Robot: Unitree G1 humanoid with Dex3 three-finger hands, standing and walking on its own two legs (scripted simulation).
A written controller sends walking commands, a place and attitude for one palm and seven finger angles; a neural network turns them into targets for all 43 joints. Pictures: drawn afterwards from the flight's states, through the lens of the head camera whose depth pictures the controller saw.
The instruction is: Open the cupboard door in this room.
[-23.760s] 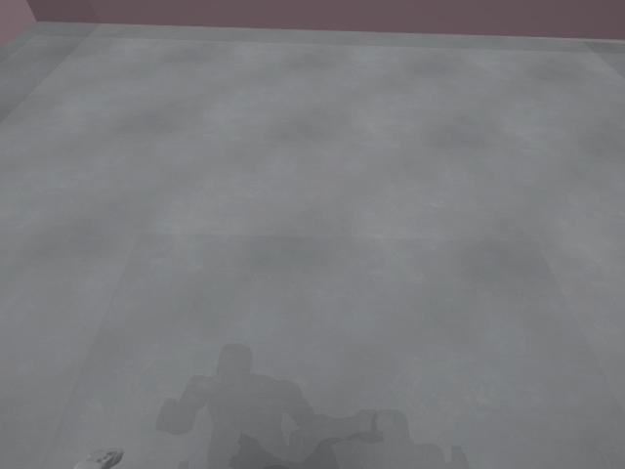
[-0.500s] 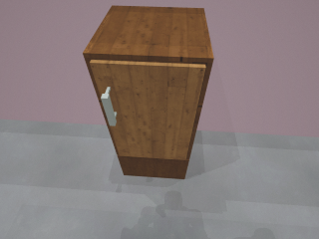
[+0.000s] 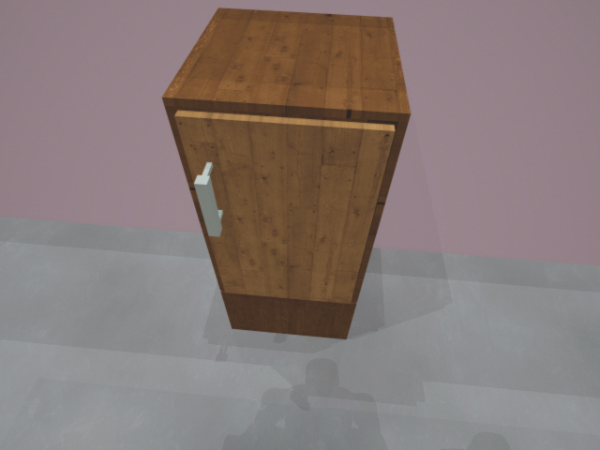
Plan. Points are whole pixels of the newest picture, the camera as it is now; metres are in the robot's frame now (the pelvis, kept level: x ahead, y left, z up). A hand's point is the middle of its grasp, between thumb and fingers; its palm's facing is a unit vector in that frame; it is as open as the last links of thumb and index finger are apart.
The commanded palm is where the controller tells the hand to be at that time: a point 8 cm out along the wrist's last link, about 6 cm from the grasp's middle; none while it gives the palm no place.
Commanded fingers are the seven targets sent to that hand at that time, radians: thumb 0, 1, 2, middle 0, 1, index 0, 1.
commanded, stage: raise the hand with hooked fingers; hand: left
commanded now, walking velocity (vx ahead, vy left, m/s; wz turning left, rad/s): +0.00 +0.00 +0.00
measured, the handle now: (212, 200) +0.55 +0.21 -0.05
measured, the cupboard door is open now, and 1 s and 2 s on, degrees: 0 0 0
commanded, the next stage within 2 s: none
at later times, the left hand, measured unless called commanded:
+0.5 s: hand out of the picture +0.13 +0.20 -0.07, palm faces -0.05 -1.00 +0.03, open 8.6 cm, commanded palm +0.12 +0.26 -0.06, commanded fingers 0.00 0.39 0.68 -0.24 -0.63 -0.24 -0.63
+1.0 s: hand (117, 411) +0.17 +0.25 -0.05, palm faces -0.03 -1.00 -0.06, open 11.6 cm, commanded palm +0.14 +0.31 -0.04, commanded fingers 0.00 -0.20 0.43 -0.28 -1.00 -0.28 -1.00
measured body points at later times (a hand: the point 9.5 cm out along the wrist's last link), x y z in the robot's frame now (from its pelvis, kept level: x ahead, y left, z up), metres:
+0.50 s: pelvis -0.07 +0.01 -0.10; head -0.01 +0.03 +0.35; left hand +0.13 +0.25 -0.07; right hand +0.19 -0.24 -0.10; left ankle -0.06 +0.14 -0.74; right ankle -0.01 -0.10 -0.74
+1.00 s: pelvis -0.08 +0.04 -0.09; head +0.00 +0.05 +0.35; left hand +0.17 +0.31 -0.04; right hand +0.07 -0.21 -0.17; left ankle -0.06 +0.14 -0.74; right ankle -0.01 -0.10 -0.74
